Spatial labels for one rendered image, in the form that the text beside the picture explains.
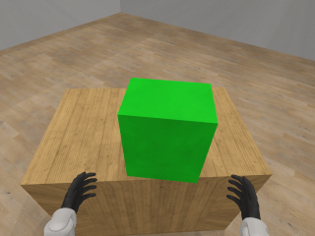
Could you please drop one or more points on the left robot hand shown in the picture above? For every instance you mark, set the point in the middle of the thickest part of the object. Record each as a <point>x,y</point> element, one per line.
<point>74,197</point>

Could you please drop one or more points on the carton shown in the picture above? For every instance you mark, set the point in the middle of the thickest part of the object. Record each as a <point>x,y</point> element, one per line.
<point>166,128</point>

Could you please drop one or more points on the left robot forearm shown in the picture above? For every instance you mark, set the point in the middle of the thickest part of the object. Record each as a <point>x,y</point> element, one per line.
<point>62,223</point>

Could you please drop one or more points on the pedestal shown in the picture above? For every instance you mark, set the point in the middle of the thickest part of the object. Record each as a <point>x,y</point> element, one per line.
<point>84,136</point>

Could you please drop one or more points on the right robot hand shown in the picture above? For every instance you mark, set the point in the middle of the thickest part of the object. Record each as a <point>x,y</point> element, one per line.
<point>248,201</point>

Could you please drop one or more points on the right robot forearm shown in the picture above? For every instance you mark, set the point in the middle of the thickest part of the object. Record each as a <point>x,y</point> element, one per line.
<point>251,226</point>

